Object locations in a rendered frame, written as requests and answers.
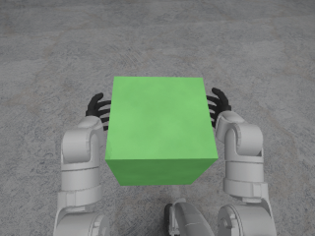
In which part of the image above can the robot right hand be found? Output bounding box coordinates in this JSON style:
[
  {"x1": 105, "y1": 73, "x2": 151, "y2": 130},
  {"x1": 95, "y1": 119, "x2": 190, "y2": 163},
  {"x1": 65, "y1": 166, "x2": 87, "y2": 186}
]
[{"x1": 206, "y1": 88, "x2": 231, "y2": 128}]

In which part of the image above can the carton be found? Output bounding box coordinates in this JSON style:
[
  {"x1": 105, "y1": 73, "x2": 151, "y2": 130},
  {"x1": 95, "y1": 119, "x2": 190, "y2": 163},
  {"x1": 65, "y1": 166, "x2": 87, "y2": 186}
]
[{"x1": 104, "y1": 76, "x2": 219, "y2": 186}]

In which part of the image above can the right robot thigh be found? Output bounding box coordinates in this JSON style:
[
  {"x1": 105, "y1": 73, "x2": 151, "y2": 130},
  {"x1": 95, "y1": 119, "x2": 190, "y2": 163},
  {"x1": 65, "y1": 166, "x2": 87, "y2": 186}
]
[{"x1": 169, "y1": 202, "x2": 215, "y2": 236}]

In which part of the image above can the left robot forearm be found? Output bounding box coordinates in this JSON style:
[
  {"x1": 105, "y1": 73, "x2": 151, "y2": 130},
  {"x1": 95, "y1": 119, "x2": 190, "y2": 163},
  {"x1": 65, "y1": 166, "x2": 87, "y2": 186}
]
[{"x1": 52, "y1": 115, "x2": 105, "y2": 236}]

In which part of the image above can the robot right foot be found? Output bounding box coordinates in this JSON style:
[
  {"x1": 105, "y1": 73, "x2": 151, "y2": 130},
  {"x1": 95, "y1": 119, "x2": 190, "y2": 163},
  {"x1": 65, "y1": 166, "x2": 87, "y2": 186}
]
[{"x1": 163, "y1": 204, "x2": 178, "y2": 236}]

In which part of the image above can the right robot forearm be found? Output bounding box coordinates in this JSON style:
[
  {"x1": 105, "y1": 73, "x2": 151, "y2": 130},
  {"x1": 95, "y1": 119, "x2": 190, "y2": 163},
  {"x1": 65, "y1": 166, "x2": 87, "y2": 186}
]
[{"x1": 215, "y1": 110, "x2": 277, "y2": 236}]

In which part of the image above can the robot left upper arm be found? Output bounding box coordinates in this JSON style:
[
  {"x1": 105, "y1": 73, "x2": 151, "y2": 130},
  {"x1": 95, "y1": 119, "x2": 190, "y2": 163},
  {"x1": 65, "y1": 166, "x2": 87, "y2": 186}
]
[{"x1": 54, "y1": 211, "x2": 110, "y2": 236}]

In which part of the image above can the robot right upper arm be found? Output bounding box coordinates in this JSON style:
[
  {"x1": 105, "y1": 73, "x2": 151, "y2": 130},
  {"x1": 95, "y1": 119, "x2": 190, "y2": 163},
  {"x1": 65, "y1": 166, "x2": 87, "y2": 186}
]
[{"x1": 217, "y1": 204, "x2": 277, "y2": 236}]

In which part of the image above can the robot left hand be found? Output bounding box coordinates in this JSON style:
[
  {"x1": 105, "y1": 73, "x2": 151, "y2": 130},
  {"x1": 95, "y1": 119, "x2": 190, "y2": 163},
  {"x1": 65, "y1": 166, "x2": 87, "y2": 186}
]
[{"x1": 86, "y1": 92, "x2": 111, "y2": 131}]

